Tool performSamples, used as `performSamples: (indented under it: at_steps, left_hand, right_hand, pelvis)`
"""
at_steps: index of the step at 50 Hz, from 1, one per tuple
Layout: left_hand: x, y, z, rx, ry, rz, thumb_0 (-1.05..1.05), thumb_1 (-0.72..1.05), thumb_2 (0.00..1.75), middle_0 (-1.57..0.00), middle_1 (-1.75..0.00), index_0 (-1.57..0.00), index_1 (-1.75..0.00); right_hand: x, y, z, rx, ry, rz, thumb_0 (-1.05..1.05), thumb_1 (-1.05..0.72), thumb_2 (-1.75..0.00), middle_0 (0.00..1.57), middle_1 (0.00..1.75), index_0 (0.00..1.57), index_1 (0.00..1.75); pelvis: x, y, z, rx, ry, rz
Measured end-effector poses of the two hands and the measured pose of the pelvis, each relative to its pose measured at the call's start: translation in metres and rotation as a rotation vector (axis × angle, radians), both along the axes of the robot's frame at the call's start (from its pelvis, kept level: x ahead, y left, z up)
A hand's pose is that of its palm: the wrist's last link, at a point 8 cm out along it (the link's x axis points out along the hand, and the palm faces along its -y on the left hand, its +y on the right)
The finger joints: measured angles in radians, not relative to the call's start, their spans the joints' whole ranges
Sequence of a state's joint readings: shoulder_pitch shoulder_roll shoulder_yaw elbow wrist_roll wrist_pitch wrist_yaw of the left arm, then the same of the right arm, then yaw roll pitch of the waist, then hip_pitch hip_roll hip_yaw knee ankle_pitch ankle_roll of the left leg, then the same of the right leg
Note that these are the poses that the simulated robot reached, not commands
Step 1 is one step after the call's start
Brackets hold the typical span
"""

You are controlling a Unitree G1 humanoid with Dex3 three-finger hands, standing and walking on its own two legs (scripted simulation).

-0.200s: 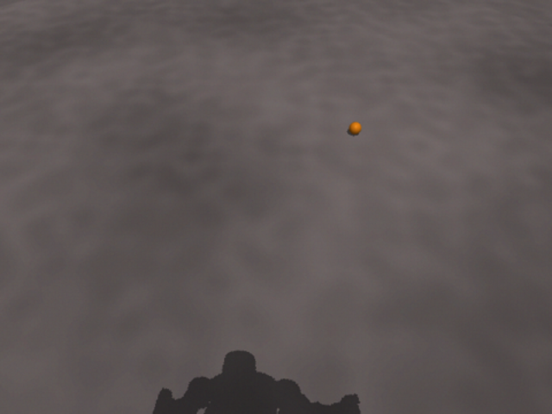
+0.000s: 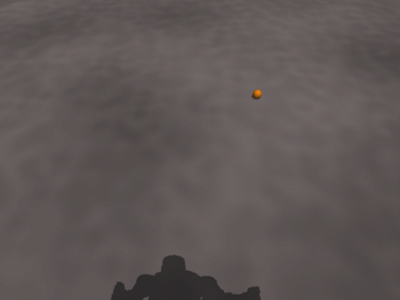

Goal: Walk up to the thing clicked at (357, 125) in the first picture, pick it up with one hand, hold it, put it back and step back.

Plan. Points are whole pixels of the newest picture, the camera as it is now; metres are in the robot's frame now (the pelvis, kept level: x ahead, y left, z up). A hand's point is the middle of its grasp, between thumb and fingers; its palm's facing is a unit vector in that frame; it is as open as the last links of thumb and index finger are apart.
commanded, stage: stand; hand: left
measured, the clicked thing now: (257, 94) +1.66 -0.41 -0.75
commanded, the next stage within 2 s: walk up in 0.92 s
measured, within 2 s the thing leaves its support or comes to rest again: neither
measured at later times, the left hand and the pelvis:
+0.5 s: hand out of the picture +0.07 +0.25 -0.15, palm faces -0.03 -0.94 -0.35, open 7.4 cm; pelvis +0.00 +0.00 +0.00, yaw +0 degrees
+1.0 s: hand out of the picture +0.08 +0.26 -0.15, palm faces -0.06 -0.94 -0.33, open 7.4 cm; pelvis +0.01 +0.00 +0.00, yaw -3 degrees
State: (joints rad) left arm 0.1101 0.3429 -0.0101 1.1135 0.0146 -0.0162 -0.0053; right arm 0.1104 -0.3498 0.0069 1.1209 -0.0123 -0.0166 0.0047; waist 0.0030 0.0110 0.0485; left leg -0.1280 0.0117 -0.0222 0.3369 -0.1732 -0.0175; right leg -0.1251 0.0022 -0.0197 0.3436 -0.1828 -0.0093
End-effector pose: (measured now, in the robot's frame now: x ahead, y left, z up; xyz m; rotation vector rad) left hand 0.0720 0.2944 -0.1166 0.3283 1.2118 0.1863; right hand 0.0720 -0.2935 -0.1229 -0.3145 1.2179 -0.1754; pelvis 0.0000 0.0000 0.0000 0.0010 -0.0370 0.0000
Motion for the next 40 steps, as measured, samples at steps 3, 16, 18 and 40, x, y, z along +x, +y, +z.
performSamples:
  at_steps: [3, 16, 18, 40]
  left_hand:
    - [-0.0004, 0.0005, 0.0002, 0.001, 0.001, 0.002, 0.01, 0.91, 0.90, -0.21, -0.30, -0.21, -0.30]
    - [-0.0041, 0.0011, -0.0001, 0.002, 0.014, 0.008, 0.01, 0.91, 0.90, -0.21, -0.30, -0.21, -0.30]
    - [-0.0041, 0.0011, -0.0002, 0.002, 0.014, 0.008, 0.01, 0.91, 0.90, -0.21, -0.30, -0.21, -0.30]
    - [-0.0031, 0.0041, -0.0005, 0.002, 0.018, 0.014, 0.01, 0.91, 0.90, -0.21, -0.30, -0.21, -0.30]
  right_hand:
    - [0.0000, 0.0001, 0.0000, 0.000, 0.001, 0.001, 0.01, -0.91, -0.90, 0.20, 0.30, 0.21, 0.30]
    - [0.0000, -0.0008, 0.0000, -0.002, 0.008, -0.001, 0.01, -0.91, -0.90, 0.20, 0.30, 0.21, 0.30]
    - [0.0003, -0.0009, 0.0002, -0.002, 0.008, -0.001, 0.01, -0.91, -0.90, 0.20, 0.30, 0.21, 0.30]
    - [0.0016, 0.0000, 0.0014, -0.007, 0.011, 0.003, 0.01, -0.91, -0.90, 0.20, 0.30, 0.21, 0.30]
  pelvis:
    - [0.0003, -0.0001, 0.0001, 0.000, 0.000, 0.001]
    - [0.0019, -0.0003, 0.0004, 0.000, 0.001, 0.001]
    - [0.0021, -0.0002, 0.0004, -0.001, 0.000, 0.001]
    - [0.0042, 0.0012, 0.0008, -0.001, 0.001, 0.002]
